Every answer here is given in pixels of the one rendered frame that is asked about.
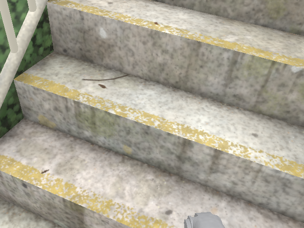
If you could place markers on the right robot thigh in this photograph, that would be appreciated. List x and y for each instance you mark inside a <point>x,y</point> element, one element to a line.
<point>203,220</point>

